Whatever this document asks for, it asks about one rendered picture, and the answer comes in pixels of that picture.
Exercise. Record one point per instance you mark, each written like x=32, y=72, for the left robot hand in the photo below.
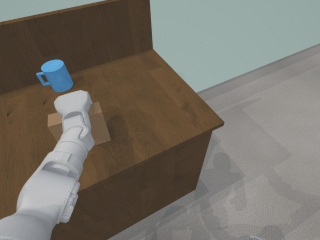
x=74, y=100

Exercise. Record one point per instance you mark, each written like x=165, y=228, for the left robot upper arm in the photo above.
x=49, y=200

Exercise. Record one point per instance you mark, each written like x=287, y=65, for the sponge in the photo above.
x=99, y=130

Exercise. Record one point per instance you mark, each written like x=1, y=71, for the table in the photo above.
x=159, y=127

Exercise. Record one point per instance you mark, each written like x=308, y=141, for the robot left forearm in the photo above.
x=70, y=152

